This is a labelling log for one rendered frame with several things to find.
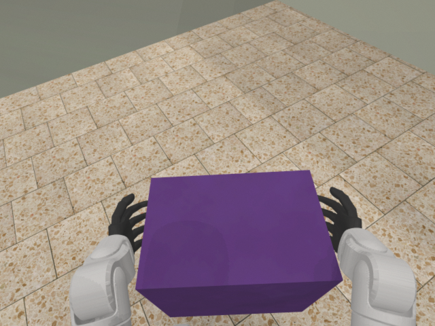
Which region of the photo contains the right robot hand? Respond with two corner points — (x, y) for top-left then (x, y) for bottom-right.
(317, 187), (362, 253)

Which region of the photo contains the left robot hand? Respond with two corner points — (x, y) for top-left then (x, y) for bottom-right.
(108, 194), (148, 254)

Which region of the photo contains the right robot forearm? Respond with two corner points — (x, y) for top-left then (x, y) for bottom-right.
(337, 228), (417, 326)

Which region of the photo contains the left robot forearm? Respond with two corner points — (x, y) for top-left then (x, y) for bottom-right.
(69, 234), (136, 326)

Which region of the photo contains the carton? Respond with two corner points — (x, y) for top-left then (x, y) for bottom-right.
(135, 170), (343, 317)

